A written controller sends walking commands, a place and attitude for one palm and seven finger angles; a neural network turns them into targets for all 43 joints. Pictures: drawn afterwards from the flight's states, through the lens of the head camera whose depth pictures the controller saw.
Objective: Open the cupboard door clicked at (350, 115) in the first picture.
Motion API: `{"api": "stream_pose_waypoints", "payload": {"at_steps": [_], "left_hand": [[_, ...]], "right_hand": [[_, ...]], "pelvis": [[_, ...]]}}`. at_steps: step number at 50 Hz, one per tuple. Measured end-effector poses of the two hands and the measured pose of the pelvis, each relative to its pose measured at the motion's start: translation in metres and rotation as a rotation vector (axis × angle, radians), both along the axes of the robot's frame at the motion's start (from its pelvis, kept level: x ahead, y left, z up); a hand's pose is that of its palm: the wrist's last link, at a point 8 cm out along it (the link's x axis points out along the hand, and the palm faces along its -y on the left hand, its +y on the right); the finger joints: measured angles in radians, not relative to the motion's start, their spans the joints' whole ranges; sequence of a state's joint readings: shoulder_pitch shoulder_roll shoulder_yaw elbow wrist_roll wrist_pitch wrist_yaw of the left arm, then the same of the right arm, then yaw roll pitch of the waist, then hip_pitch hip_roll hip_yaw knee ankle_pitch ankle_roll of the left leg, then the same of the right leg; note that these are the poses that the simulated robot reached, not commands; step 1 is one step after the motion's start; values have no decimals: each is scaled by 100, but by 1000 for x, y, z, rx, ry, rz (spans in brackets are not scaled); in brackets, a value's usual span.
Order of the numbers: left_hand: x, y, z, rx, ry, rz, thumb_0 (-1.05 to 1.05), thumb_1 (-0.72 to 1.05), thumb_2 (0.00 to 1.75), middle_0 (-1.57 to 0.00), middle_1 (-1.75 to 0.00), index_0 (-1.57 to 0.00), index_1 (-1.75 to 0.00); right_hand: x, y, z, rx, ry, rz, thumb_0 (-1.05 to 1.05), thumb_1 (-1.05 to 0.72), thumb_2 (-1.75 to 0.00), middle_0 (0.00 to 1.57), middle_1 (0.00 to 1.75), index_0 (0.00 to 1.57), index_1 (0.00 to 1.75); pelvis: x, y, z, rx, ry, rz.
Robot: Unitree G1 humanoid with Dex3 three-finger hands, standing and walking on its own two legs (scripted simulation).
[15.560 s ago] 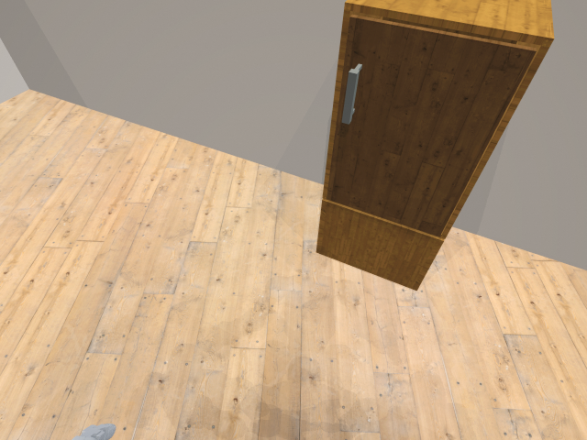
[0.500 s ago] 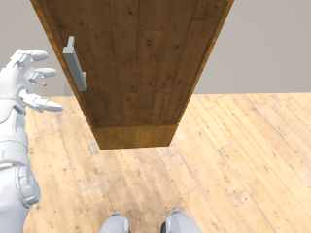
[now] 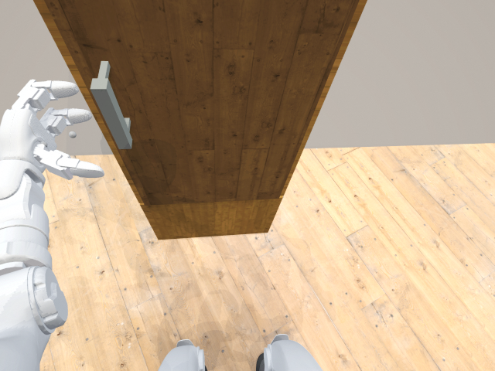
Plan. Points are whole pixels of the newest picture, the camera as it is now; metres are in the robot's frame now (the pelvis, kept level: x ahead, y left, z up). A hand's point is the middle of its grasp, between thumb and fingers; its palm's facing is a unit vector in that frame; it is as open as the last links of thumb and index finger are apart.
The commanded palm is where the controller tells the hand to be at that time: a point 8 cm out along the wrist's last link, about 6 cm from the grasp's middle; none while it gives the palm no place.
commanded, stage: move the hooked fingers beside the handle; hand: left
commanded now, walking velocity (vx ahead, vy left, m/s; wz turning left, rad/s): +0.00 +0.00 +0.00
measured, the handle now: (115, 108) +0.52 +0.20 +0.07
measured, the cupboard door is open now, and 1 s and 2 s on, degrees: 0 0 1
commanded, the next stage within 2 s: slide the fingers in behind the handle in 0.38 s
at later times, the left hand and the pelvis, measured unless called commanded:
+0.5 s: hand (73, 136) +0.46 +0.25 +0.07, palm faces +0.06 -1.00 +0.00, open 14.0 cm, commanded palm +0.43 +0.29 +0.07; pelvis +0.00 -0.01 +0.00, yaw +0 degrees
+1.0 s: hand (98, 135) +0.46 +0.21 +0.07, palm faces +0.04 -1.00 +0.00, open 14.0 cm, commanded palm +0.43 +0.25 +0.07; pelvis +0.00 +0.00 +0.00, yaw +0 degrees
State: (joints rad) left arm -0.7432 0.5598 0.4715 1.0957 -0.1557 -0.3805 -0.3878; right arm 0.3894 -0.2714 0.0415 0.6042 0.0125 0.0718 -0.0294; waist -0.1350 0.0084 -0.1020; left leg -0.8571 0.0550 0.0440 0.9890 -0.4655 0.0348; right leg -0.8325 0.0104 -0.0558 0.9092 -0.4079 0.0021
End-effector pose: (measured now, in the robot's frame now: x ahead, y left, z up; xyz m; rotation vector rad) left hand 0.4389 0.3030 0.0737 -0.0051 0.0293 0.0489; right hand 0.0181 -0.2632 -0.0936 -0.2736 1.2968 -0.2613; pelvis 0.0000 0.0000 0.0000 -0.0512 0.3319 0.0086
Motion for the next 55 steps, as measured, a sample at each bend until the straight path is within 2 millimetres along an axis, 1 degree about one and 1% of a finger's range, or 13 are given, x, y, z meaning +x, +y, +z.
{"api": "stream_pose_waypoints", "payload": {"at_steps": [8, 14, 20, 26, 30, 38, 43, 47, 55], "left_hand": [[-3, -4, 0, 2, -1, -6, -1, -50, 30, -30, -120, -30, -120], [-3, -9, 1, 8, -7, -9, -1, -50, 30, -30, -120, -30, -120], [-4, -8, -1, 2, 8, 2, -1, -50, 30, -30, -120, -30, -120], [-5, -2, 1, 8, 0, 7, -1, -50, 30, -30, -120, -30, -120], [-5, -3, 2, 2, -7, -6, -1, -50, 30, -30, -120, -30, -120], [-3, -15, -1, -10, -5, -23, -1, -50, 30, -30, -120, -30, -120], [-2, -27, -3, -13, -10, -22, -1, -50, 30, -30, -120, -30, -120], [1, -32, -5, -7, 0, -15, -1, -50, 30, -30, -120, -30, -120], [3, -46, 0, -1, -22, -22, -1, -50, 30, -30, -120, -30, -120]], "right_hand": [[18, -3, 0, -4, -41, 29, 0, -91, -90, 20, 30, 21, 30], [23, -5, -1, -5, -59, 35, 0, -91, -90, 20, 30, 21, 30], [20, -5, -1, -2, -59, 30, 0, -91, -90, 20, 30, 21, 30], [11, -6, -2, -4, -39, 22, 0, -91, -90, 20, 30, 21, 30], [4, -7, -2, -8, -18, 17, 0, -91, -90, 20, 30, 21, 30], [-1, -6, 0, -11, -13, 8, 0, -91, -90, 20, 30, 21, 30], [2, -3, -1, 0, -29, 9, 0, -91, -90, 20, 30, 20, 30], [6, 0, -2, 9, -43, 10, 0, -91, -90, 20, 30, 20, 30], [10, 5, -6, 37, -50, 13, 0, -91, -90, 20, 30, 20, 30]], "pelvis": [[0, -1, 0, 1, -5, 8], [-1, -3, -1, 2, -6, 9], [-2, -4, -1, 4, -9, 7], [-4, -5, -2, 3, -7, 7], [-5, -5, -2, 1, -5, 9], [-5, -3, -2, 1, -6, 9], [-5, -1, -1, 2, -11, 6], [-5, 0, -1, 4, -11, 6], [-3, -1, -1, 7, -11, 4]]}}
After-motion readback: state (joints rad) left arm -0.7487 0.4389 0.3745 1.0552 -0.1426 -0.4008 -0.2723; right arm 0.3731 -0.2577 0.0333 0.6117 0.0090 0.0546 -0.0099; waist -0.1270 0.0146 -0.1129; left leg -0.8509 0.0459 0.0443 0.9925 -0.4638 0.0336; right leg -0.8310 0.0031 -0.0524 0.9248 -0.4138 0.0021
